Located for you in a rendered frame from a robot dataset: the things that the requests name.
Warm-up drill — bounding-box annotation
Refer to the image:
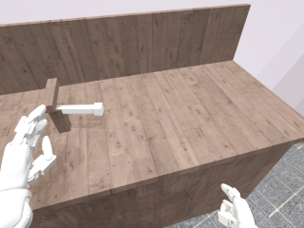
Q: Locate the counter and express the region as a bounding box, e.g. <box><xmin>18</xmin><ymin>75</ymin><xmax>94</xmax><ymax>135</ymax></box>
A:
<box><xmin>0</xmin><ymin>4</ymin><xmax>304</xmax><ymax>228</ymax></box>

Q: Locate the robot left hand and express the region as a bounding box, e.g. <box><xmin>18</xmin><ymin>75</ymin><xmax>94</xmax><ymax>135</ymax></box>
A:
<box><xmin>0</xmin><ymin>104</ymin><xmax>57</xmax><ymax>192</ymax></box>

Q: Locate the left robot forearm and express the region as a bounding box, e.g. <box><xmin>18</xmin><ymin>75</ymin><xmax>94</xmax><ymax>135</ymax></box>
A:
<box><xmin>0</xmin><ymin>188</ymin><xmax>33</xmax><ymax>228</ymax></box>

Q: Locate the tap lever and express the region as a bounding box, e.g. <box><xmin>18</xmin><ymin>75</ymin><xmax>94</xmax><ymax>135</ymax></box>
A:
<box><xmin>56</xmin><ymin>103</ymin><xmax>105</xmax><ymax>116</ymax></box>

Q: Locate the robot right hand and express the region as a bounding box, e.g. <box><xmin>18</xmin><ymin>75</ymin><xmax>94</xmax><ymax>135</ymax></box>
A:
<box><xmin>218</xmin><ymin>183</ymin><xmax>255</xmax><ymax>228</ymax></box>

